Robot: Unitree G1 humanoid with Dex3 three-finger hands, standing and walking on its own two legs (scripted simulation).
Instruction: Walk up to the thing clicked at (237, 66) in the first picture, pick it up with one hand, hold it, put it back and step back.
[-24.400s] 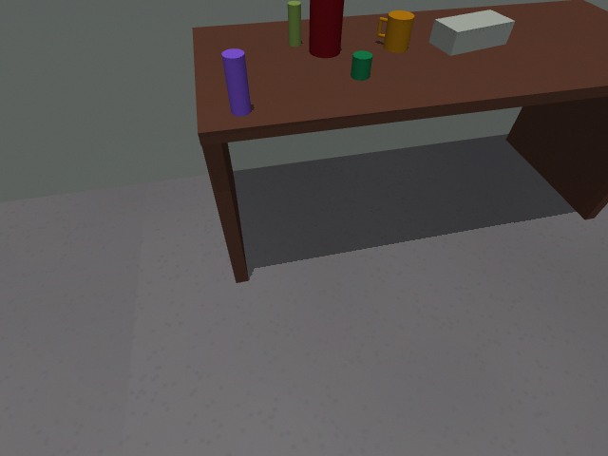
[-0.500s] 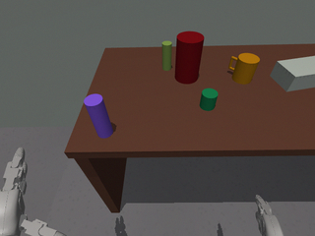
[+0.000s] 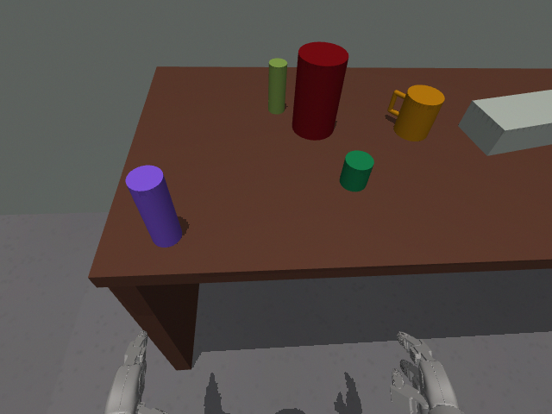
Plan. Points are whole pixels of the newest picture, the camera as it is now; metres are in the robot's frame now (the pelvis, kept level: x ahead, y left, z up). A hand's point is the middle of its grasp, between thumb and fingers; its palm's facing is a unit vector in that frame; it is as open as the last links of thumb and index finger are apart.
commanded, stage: home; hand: left
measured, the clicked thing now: (157, 209) +0.43 +0.21 +0.03
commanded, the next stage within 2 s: none
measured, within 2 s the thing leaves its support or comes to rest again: neither
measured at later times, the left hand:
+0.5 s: hand out of the picture +0.15 +0.22 -0.12, palm faces -0.02 -0.93 -0.36, open 17.6 cm
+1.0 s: hand out of the picture +0.00 +0.25 -0.14, palm faces -0.03 -0.93 -0.38, open 17.6 cm
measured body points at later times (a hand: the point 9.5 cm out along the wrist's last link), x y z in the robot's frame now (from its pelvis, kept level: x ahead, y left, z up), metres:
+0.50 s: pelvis +0.01 -0.01 +0.00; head +0.01 -0.01 +0.45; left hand +0.15 +0.27 -0.10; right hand +0.13 -0.28 -0.11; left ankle +0.01 +0.13 -0.73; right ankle +0.00 -0.14 -0.73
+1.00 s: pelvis -0.03 -0.02 +0.01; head -0.04 -0.02 +0.46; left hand +0.00 +0.30 -0.12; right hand +0.03 -0.31 -0.13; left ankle +0.01 +0.13 -0.73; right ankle +0.00 -0.14 -0.73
